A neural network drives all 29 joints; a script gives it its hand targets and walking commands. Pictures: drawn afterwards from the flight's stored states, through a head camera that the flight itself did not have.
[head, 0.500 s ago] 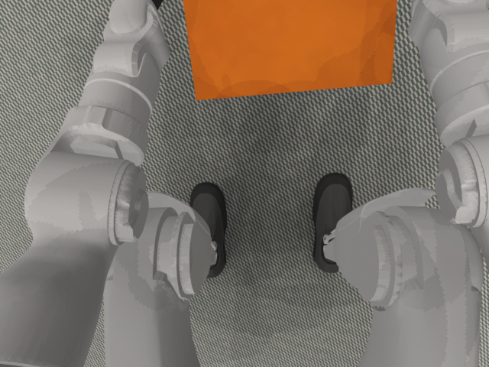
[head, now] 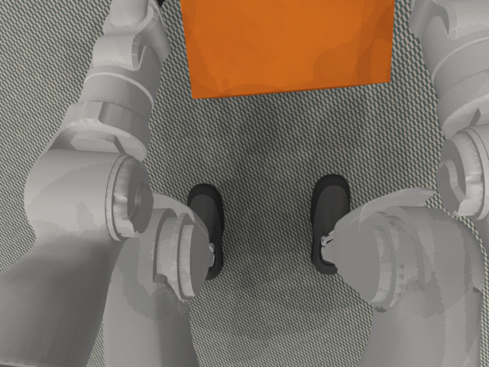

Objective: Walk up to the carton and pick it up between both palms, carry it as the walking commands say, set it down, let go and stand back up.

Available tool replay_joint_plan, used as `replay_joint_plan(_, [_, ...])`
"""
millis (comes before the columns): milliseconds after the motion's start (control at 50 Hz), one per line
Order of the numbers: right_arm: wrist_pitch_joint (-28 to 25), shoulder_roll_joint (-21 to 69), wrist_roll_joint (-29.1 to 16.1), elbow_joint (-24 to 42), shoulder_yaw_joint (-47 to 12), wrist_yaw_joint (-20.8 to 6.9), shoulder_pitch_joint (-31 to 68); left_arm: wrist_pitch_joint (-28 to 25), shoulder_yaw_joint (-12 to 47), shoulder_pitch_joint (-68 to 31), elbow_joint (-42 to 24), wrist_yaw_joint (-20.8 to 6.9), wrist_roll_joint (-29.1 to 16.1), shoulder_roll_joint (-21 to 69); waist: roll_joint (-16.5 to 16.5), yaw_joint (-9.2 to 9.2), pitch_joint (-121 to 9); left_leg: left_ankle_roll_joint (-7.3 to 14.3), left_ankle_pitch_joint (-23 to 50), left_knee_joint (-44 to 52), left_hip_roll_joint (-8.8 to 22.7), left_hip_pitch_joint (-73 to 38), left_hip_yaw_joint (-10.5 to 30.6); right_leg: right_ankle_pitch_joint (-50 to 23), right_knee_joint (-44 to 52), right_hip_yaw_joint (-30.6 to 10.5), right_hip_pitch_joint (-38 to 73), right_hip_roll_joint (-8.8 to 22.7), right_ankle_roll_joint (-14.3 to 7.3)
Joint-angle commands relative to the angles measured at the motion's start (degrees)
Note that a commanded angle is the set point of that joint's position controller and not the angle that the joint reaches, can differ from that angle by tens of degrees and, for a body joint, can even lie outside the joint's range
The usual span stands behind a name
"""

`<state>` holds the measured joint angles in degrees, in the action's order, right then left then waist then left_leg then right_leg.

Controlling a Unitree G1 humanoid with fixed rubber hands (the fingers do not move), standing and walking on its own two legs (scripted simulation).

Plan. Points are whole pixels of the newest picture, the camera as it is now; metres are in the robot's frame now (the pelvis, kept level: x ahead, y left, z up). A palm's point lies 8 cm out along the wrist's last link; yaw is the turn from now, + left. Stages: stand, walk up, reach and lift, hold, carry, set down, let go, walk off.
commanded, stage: reach and lift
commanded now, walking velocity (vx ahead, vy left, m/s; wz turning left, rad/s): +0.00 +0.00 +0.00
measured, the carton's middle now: out of the picture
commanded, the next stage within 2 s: none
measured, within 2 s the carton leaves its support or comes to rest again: leaves its support in 0.38 s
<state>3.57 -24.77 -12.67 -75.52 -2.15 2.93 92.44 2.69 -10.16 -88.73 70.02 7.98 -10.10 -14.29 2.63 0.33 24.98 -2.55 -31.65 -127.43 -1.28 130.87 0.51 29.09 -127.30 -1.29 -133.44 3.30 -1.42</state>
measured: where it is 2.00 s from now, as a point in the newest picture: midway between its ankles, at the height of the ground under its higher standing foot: (265, 243)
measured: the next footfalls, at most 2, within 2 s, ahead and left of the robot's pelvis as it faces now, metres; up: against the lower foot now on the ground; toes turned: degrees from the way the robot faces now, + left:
none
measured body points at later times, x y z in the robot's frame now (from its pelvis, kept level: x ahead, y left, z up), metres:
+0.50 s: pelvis +0.01 +0.01 +0.00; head +0.37 -0.04 +0.26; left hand +0.57 +0.12 -0.16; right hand +0.56 -0.20 -0.17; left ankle +0.12 +0.13 -0.32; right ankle +0.13 -0.12 -0.32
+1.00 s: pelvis +0.01 +0.00 +0.03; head +0.35 -0.04 +0.31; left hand +0.56 +0.12 -0.11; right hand +0.56 -0.20 -0.11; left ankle +0.12 +0.13 -0.32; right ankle +0.13 -0.12 -0.32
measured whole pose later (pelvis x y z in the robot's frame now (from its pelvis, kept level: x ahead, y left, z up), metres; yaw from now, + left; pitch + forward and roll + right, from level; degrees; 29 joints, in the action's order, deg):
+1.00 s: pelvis +0.01 +0.00 +0.03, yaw -1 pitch +41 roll +3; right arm 15.5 -18.5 0.3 -56.4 10.3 2.7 80.6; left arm 14.2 -22.8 -73.2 46.0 9.6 -0.3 -5.5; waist 2.2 -0.4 9.9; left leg -3.2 -32.7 -121.6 -1.7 130.0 1.0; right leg 28.7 -121.2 -2.0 -133.6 0.9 -0.5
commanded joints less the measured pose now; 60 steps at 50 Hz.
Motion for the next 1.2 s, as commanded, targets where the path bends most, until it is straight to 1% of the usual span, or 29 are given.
replay_joint_plan(0, [0.3, 46.9, 0.0, 15.3, -5.7, -14.4, 24.9, 1.8, 8.8, -23.4, -12.0, -13.8, 1.0, 46.9, -3.3, 0.49, -62.3, 1.2, 12.7, 7.3, -5.9, -26.7, -4.9, -12.6, 8.5, 2.1, 31.5, -6.3, 1.1])
replay_joint_plan(80, [1.3, 50.1, 0.7, 16.8, -5.2, -16.0, 23.1, 2.7, 8.4, -21.6, -12.3, -15.2, 0.9, 50.4, -4.1, 0.88, -60.9, 1.8, 13.7, 6.5, -6.1, -24.9, -4.9, -14.0, 8.0, 2.3, 30.7, -6.4, 0.8])
replay_joint_plan(180, [1.8, 52.9, 0.6, 18.4, -5.6, -16.7, 20.8, 2.9, 9.4, -20.1, -13.5, -15.7, -0.1, 52.8, -4.4, 0.80, -62.2, 2.0, 15.7, 5.9, -6.2, -23.4, -5.3, -17.1, 7.6, 2.3, 32.2, -6.7, 0.6])
replay_joint_plan(260, [1.6, 54.4, -0.5, 21.5, -7.0, -16.6, 21.6, 2.7, 11.2, -20.6, -16.3, -15.4, -1.6, 55.0, -4.3, 0.95, -68.1, 1.9, 19.0, 5.6, -6.3, -25.3, -5.3, -20.8, 7.1, 2.6, 34.7, -6.9, 0.6])
replay_joint_plan(340, [1.4, 55.5, -2.2, 27.0, -9.0, -16.0, 24.6, 2.9, 13.5, -22.7, -20.5, -14.7, -3.6, 57.5, -4.1, 1.44, -78.2, 1.7, 22.7, 5.9, -6.5, -29.2, -5.2, -24.7, 7.1, 3.3, 39.3, -7.1, 0.8])
replay_joint_plan(380, [1.7, 55.9, -2.3, 29.0, -9.5, -15.7, 25.7, 3.3, 13.8, -23.5, -22.1, -14.3, -3.9, 58.5, -4.3, 1.65, -81.5, 1.7, 23.3, 6.4, -6.7, -30.1, -5.3, -25.5, 7.3, 3.6, 40.9, -7.2, 0.8])
replay_joint_plan(420, [2.3, 56.0, -1.5, 29.3, -9.2, -15.7, 25.9, 4.0, 13.3, -23.7, -22.3, -14.1, -3.4, 59.1, -4.4, 1.90, -81.9, 1.8, 22.1, 7.1, -6.9, -29.6, -5.5, -24.3, 7.8, 3.9, 40.6, -7.3, 0.9])
replay_joint_plan(480, [3.3, 56.0, 0.1, 28.5, -8.0, -15.9, 25.6, 5.0, 12.0, -24.1, -22.1, -14.0, -1.9, 59.5, -4.6, 2.17, -80.5, 1.9, 18.9, 8.2, -7.0, -28.9, -5.7, -20.4, 8.9, 4.5, 38.3, -7.3, 0.9])
replay_joint_plan(580, [4.9, 56.8, 2.4, 27.7, -5.9, -16.5, 24.7, 6.6, 11.2, -25.5, -23.2, -13.7, -0.2, 59.5, -4.9, 2.43, -81.3, 1.9, 15.5, 10.3, -7.1, -30.9, -5.5, -15.6, 10.5, 5.5, 36.7, -7.3, 0.8])
replay_joint_plan(700, [7.1, 59.2, 4.2, 27.2, -4.5, -17.5, 23.3, 8.2, 10.6, -27.3, -25.3, -13.9, 1.6, 58.5, -6.0, 0.94, -81.3, 2.1, 12.3, 12.3, -7.2, -30.4, -5.8, -12.5, 12.4, 5.3, 37.4, -7.6, 0.8])
replay_joint_plan(780, [8.2, 60.9, 4.7, 27.8, -4.4, -17.6, 22.6, 9.0, 11.1, -28.7, -28.1, -14.1, 2.3, 58.1, -6.4, 0.08, -83.7, 2.1, 12.3, 13.2, -7.2, -30.2, -6.1, -13.4, 13.3, 5.0, 39.7, -7.8, 0.9])
replay_joint_plan(880, [9.3, 63.0, 5.6, 27.9, -4.3, -17.4, 20.2, 9.8, 12.0, -28.4, -30.6, -14.8, 3.3, 58.4, -6.3, -0.44, -85.8, 1.8, 13.2, 14.2, -7.2, -29.5, -6.7, -15.3, 14.3, 4.7, 42.2, -8.2, 1.0])
replay_joint_plan(1100, [10.9, 67.1, 6.5, 34.0, -7.1, -16.4, 17.1, 11.9, 14.6, -23.8, -35.0, -16.1, 4.5, 62.8, -6.7, -0.41, -96.6, 1.0, 18.3, 16.7, -7.6, -31.3, -7.2, -22.2, 16.6, 4.7, 49.4, -9.2, 1.6])
replay_joint_plan(1180, [11.5, 68.6, 8.0, 34.2, -7.0, -16.1, 15.3, 13.0, 13.8, -20.6, -34.3, -16.6, 6.2, 64.6, -7.1, -0.75, -97.1, 0.9, 18.3, 18.4, -7.8, -29.6, -7.0, -22.6, 18.0, 4.6, 49.4, -9.7, 1.7])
